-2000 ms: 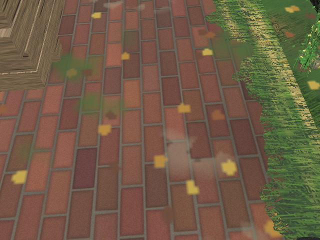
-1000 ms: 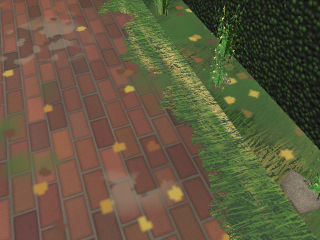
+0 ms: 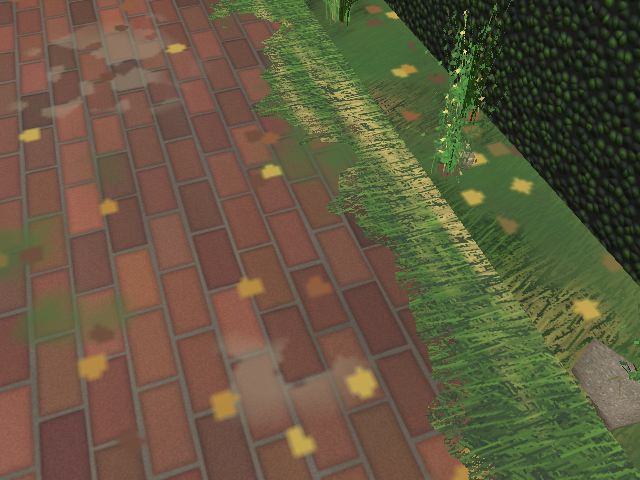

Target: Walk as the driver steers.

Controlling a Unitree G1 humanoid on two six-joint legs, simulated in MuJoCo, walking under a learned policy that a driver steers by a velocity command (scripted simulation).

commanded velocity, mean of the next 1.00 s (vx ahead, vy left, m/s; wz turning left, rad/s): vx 0.28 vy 0.00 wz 0.00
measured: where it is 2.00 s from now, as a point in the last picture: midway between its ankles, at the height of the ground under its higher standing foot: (316, 335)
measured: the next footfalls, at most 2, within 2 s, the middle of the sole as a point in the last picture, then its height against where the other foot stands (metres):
right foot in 0.90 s outside the picture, level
left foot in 1.44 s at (265, 379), level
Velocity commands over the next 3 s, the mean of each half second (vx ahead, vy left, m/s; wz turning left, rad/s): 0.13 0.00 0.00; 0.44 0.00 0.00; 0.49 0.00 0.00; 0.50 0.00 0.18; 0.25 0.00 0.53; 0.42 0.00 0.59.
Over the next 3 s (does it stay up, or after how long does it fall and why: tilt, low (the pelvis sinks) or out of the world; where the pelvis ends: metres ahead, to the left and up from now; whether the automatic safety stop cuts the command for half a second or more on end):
stays up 1.24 0.15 -0.01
